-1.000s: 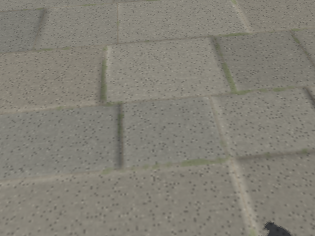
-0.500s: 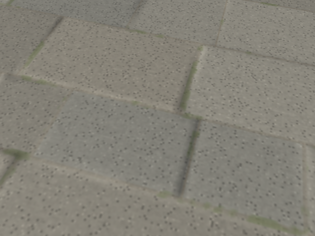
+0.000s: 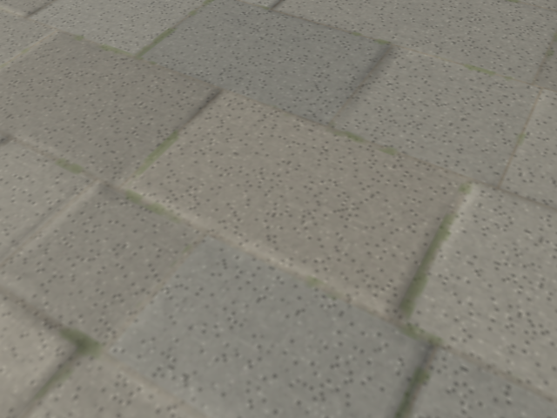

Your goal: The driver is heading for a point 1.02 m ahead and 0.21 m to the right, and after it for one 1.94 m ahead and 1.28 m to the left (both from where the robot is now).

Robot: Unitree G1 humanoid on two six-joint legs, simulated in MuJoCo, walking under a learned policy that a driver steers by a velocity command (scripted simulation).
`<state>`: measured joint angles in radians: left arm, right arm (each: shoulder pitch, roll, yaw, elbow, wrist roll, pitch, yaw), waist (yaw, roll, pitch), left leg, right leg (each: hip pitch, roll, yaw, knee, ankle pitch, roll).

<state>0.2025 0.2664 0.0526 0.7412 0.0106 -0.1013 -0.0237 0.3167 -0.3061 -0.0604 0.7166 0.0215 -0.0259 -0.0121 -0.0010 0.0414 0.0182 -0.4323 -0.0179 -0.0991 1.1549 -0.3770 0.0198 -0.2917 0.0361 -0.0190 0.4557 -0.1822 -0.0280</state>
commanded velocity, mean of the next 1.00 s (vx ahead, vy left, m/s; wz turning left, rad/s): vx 0.50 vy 0.00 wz -0.35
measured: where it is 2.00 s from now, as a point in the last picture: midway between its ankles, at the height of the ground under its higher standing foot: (372, 247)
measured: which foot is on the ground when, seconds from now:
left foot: up 0.00-0.30, down 0.32-0.84, up 0.86-1.00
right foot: down 0.00-0.32, up 0.34-0.82, down 0.84-1.00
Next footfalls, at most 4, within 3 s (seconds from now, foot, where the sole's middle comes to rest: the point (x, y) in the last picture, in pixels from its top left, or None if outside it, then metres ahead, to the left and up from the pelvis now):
0.32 left None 0.33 0.15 -0.77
0.84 right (370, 394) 0.55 -0.17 -0.77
1.38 left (337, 264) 0.92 -0.12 -0.77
1.84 right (409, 219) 1.08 -0.35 -0.77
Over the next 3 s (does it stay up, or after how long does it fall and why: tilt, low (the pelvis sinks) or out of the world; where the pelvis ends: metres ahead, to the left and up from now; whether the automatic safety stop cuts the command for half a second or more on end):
stays up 1.05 -0.18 0.01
